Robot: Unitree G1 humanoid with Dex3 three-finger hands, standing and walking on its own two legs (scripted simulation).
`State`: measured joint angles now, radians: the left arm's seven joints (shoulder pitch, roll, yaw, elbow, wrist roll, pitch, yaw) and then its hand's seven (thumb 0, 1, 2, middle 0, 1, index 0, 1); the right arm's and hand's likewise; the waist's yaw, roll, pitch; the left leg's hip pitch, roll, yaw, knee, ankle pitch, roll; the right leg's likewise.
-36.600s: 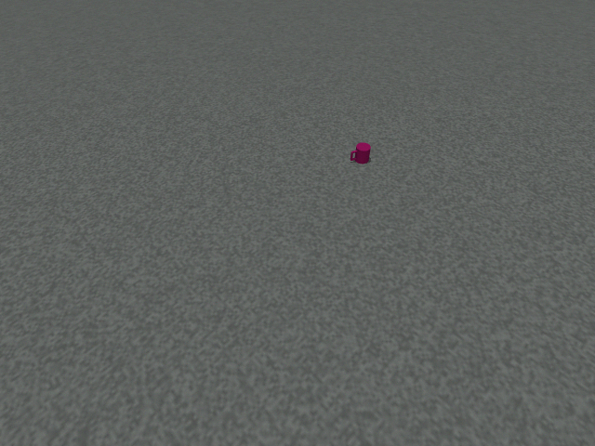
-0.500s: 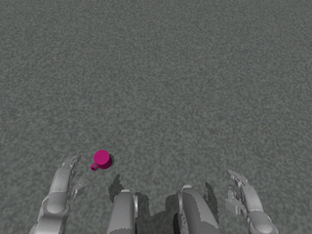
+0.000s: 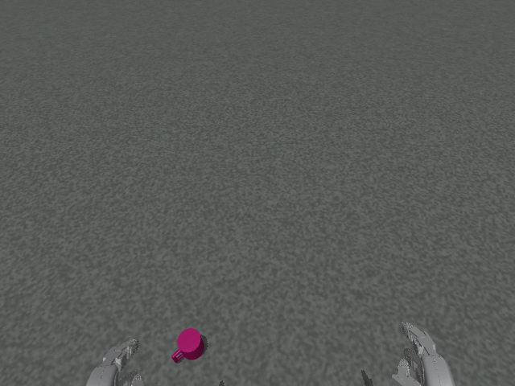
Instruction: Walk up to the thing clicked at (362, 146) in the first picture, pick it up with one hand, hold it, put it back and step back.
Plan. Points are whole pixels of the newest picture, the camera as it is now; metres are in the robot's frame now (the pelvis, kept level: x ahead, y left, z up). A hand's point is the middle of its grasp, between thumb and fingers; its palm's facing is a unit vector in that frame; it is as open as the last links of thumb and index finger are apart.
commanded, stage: home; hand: left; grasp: from above
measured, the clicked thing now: (187, 347) +0.42 +0.25 -0.67
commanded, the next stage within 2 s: stand in 1.98 s
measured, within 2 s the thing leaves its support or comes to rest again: neither
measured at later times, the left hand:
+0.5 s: hand out of the picture +0.16 +0.18 -0.05, palm faces +0.05 -0.98 -0.20, open 7.4 cm
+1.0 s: hand out of the picture +0.16 +0.18 -0.05, palm faces +0.04 -0.98 -0.20, open 7.4 cm
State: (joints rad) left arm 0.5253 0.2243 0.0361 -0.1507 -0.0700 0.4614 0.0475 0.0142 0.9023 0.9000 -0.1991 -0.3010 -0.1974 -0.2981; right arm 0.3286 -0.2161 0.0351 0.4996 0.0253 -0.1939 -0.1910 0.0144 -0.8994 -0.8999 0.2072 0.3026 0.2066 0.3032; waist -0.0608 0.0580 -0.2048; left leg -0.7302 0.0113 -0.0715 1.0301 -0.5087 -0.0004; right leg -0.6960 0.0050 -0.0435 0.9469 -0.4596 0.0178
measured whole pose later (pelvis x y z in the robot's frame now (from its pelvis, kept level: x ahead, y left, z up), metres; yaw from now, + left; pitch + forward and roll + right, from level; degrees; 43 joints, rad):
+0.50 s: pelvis +0.00 +0.00 +0.00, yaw +0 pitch +10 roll -3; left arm 0.50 0.23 0.03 -0.13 -0.05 0.45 0.02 0.02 0.90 0.90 -0.20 -0.30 -0.20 -0.30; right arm 0.29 -0.22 0.04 0.53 0.01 -0.23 -0.18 0.02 -0.90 -0.90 0.21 0.30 0.21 0.30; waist -0.04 0.04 -0.17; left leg -0.68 0.01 -0.07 1.01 -0.51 0.00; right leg -0.65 0.00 -0.05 0.93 -0.46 0.02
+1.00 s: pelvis +0.00 +0.00 +0.00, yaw +0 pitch +10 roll -3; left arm 0.50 0.23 0.03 -0.13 -0.05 0.45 0.02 0.02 0.90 0.90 -0.20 -0.30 -0.20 -0.30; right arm 0.30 -0.22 0.03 0.52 0.01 -0.23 -0.18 0.02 -0.90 -0.90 0.21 0.30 0.21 0.30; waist -0.04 0.04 -0.16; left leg -0.69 0.01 -0.07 1.02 -0.50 0.00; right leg -0.66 0.00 -0.04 0.94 -0.46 0.02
